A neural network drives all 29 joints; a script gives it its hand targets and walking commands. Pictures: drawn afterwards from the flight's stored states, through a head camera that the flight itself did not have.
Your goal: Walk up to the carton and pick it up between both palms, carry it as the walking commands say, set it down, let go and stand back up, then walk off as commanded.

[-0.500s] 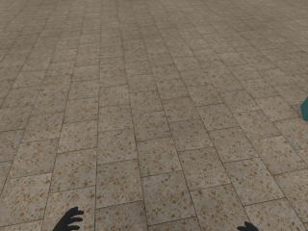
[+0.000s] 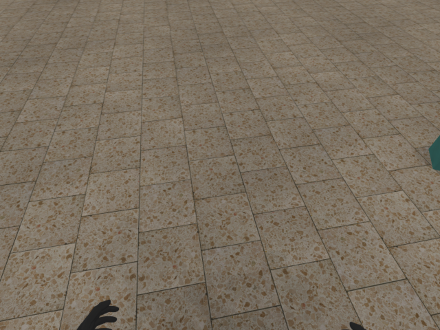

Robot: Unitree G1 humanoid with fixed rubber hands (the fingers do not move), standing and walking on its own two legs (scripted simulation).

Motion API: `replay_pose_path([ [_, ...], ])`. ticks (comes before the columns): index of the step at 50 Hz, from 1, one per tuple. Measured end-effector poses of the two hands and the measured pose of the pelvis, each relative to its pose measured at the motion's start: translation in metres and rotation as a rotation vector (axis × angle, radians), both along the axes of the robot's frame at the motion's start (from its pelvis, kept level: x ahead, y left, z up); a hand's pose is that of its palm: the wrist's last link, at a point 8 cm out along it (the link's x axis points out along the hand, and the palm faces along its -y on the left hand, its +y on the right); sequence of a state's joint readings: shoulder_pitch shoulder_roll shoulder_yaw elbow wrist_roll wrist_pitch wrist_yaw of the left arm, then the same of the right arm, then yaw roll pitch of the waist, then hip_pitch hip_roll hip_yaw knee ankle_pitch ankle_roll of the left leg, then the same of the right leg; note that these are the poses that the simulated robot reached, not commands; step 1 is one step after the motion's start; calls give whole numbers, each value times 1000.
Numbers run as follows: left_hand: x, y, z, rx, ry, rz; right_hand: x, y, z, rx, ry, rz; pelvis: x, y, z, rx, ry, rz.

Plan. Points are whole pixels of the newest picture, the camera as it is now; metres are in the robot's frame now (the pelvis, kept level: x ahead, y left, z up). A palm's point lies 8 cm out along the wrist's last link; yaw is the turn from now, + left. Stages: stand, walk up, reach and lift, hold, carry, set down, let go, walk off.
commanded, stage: stand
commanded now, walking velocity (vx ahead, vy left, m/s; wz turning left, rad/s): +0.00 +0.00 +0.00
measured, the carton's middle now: out of the picture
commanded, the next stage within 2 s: walk up in 0.56 s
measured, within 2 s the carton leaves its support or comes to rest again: neither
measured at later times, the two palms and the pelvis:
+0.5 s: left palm out of the picture +0.11 +0.27 -0.10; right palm out of the picture +0.09 -0.26 -0.11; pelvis -0.01 +0.00 +0.01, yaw +0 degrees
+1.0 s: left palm out of the picture +0.09 +0.27 -0.11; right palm out of the picture +0.05 -0.26 -0.11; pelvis -0.02 +0.01 +0.00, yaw -4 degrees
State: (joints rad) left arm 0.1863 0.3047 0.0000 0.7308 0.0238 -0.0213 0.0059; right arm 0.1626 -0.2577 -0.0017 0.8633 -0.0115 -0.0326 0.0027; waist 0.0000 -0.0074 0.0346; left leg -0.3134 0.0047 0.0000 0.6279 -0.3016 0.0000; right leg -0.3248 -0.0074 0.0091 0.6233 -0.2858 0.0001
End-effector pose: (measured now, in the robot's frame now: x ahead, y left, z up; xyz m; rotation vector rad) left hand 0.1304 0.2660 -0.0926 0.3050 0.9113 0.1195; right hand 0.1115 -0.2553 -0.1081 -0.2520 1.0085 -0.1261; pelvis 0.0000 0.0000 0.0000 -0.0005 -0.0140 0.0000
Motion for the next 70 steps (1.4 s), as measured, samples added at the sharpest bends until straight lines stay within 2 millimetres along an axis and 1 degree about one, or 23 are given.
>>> replay_pose_path([
  [9,-4,0,0,-1,17,3,-2,0,1,0,12,-1,-3,0,2,0,6,0],
  [19,-16,2,-4,-1,63,13,-12,-2,-1,0,47,-9,-6,-1,5,1,15,0],
  [38,-28,3,-7,-6,108,20,-28,-3,-4,-2,100,-22,-10,-1,7,0,21,0],
  [42,-33,0,-11,-21,139,8,-36,-9,-5,-21,145,-55,-10,-2,7,-2,17,-12],
  [47,-45,2,-19,-23,209,-14,-47,-8,-1,-30,127,-98,-14,3,6,-5,8,-55],
  [49,-45,3,-22,-24,216,-21,-54,-6,-1,-33,124,-108,-16,6,4,-8,5,-65],
  [51,-43,2,-21,-21,219,-33,-63,-7,0,-32,132,-125,-17,5,5,-18,5,-78],
  [54,-40,-4,-19,-20,223,-53,-70,-12,3,-32,138,-146,-19,0,8,-37,9,-99],
  [58,-39,-20,-19,-13,253,-97,-75,-26,0,-20,117,-184,-24,-11,7,-26,20,-150],
  [60,-36,-30,-19,3,253,-118,-80,-35,-5,-4,108,-204,-26,-20,4,-14,19,-173],
  [63,-35,-46,-25,28,258,-152,-88,-50,-20,17,96,-237,-31,-34,-7,8,-8,-212],
  [66,-34,-56,-16,45,285,-193,-97,-56,-17,35,92,-287,-33,-38,0,31,-12,-265],
  [70,-20,-61,-6,65,300,-238,-114,-55,-12,51,106,-331,-29,-37,10,46,21,-313],
])
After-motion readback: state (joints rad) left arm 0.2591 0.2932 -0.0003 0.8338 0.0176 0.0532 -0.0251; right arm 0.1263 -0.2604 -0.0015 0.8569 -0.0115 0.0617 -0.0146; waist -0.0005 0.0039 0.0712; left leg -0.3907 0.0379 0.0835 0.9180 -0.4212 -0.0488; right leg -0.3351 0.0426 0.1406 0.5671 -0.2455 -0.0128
